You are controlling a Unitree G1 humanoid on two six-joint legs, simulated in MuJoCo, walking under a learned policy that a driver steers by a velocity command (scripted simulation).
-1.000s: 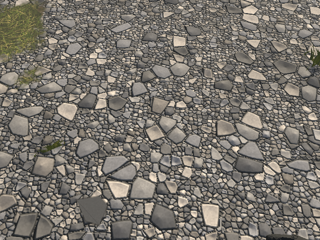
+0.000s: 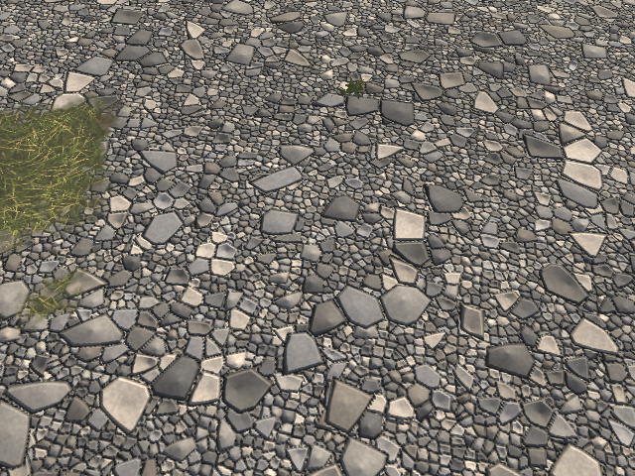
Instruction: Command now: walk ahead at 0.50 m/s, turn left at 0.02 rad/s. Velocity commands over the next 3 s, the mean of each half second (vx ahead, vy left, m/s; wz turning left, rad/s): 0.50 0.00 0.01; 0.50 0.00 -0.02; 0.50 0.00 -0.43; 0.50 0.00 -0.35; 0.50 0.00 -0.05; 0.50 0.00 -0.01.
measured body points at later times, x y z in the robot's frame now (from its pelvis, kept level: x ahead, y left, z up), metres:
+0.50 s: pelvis +0.28 -0.05 -0.01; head +0.32 -0.06 +0.44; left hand +0.47 +0.19 -0.11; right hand +0.27 -0.31 -0.15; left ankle +0.11 +0.09 -0.65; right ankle +0.37 -0.14 -0.74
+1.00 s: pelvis +0.56 +0.00 -0.01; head +0.59 +0.01 +0.43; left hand +0.54 +0.28 -0.16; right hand +0.76 -0.24 -0.11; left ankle +0.67 +0.10 -0.74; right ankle +0.39 -0.14 -0.71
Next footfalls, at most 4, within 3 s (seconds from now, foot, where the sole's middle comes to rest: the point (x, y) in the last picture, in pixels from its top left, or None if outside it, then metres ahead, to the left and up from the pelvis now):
0.40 right None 0.41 -0.14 -0.77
0.96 left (281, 371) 0.70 0.11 -0.77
1.52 right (394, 280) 0.96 -0.17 -0.77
2.02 left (362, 177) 1.33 -0.09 -0.77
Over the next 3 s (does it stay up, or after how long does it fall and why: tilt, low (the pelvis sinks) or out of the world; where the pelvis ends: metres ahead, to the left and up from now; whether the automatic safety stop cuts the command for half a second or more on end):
stays up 1.61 -0.38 0.00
